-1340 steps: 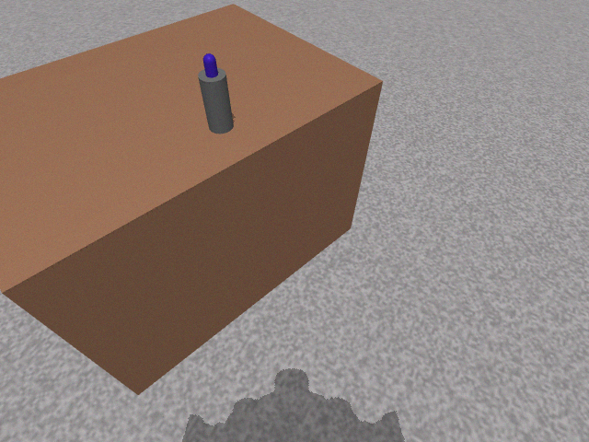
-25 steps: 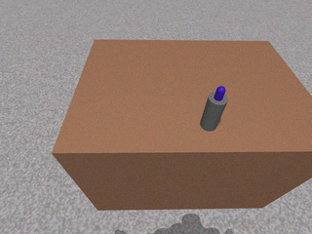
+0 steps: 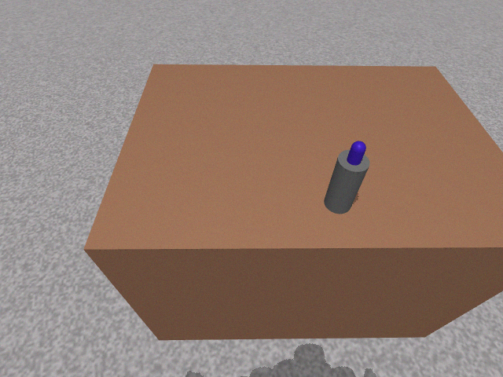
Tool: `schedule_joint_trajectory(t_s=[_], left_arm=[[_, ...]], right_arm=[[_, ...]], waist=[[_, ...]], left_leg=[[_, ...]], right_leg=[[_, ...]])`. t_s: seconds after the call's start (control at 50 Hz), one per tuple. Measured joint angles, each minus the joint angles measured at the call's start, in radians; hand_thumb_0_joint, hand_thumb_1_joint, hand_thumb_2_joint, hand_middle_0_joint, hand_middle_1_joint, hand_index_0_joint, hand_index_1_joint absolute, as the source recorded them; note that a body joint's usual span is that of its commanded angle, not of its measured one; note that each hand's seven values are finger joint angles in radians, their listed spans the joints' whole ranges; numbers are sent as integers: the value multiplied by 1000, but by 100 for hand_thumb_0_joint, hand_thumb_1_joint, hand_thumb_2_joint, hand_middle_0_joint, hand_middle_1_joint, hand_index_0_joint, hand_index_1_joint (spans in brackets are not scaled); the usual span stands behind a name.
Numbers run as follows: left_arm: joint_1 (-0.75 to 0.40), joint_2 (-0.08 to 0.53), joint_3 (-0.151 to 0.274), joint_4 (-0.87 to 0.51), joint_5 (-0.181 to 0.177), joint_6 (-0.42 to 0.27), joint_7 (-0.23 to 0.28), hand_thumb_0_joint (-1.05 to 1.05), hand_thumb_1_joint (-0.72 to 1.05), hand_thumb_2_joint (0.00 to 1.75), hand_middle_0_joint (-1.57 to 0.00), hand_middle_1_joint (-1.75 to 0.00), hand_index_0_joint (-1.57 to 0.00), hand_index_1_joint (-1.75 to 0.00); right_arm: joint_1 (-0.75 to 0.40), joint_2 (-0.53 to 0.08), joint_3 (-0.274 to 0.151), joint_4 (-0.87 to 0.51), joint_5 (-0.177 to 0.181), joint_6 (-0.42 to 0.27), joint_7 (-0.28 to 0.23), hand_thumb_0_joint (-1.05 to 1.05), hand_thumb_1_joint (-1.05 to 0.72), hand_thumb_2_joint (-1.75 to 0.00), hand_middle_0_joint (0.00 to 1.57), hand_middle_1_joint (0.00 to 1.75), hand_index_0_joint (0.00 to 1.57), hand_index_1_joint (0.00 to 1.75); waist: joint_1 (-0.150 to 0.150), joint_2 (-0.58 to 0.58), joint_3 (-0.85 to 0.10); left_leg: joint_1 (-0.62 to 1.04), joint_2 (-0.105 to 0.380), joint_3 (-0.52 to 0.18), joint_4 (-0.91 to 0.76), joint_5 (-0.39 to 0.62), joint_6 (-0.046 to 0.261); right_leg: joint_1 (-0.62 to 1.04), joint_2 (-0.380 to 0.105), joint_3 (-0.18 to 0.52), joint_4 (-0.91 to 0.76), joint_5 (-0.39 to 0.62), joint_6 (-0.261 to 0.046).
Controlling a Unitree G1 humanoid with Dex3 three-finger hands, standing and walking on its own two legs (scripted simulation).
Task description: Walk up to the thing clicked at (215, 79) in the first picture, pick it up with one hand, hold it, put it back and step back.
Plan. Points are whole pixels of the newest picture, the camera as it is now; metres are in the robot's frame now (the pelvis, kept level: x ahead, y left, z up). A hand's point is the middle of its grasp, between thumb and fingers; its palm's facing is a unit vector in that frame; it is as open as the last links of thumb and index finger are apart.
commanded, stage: stand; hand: right
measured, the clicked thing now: (347, 176) +0.47 -0.19 +0.01
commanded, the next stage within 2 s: none
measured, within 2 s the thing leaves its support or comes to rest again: neither
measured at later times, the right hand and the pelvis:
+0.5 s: hand out of the picture +0.07 -0.26 -0.16, palm faces -0.02 +0.94 -0.35, open 7.4 cm; pelvis +0.00 +0.00 +0.00, yaw +0 degrees
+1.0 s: hand out of the picture +0.08 -0.26 -0.16, palm faces -0.02 +0.94 -0.35, open 7.4 cm; pelvis +0.01 +0.00 +0.00, yaw +0 degrees
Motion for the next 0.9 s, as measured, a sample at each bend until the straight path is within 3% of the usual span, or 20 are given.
schedule_joint_trajectory(t_s=[0.16,0.28,0.46,0.9], left_arm=[[3,2,2,-4,-1,-1,-1,0,90,90,-20,-30,-20,-30],[5,2,2,-5,0,0,-2,0,90,90,-20,-30,-20,-30],[11,3,1,-7,0,-2,-2,0,90,90,-20,-30,-20,-30],[3,2,-1,-17,-2,-6,0,0,90,89,-20,-30,-20,-30]], right_arm=[[2,2,-1,-4,0,0,1,0,-60,-82,20,30,20,29],[5,2,-3,-4,0,1,3,1,-80,-87,20,30,21,30],[8,2,-5,-1,0,3,4,1,-89,-89,21,30,21,30],[5,4,-5,-8,1,3,5,1,-90,-89,21,30,21,30]], waist=[[0,1,-2],[0,1,-1],[-1,1,4],[-3,-1,3]], left_leg=[[1,0,-1,-2,2,-1],[-1,0,-3,-5,5,-1],[-4,3,-5,-6,5,-4],[0,5,-4,-4,-4,-5]], right_leg=[[0,0,-1,0,1,-1],[-3,0,-3,1,1,-2],[-4,3,-5,-2,1,-4],[1,5,-5,-4,-5,-5]])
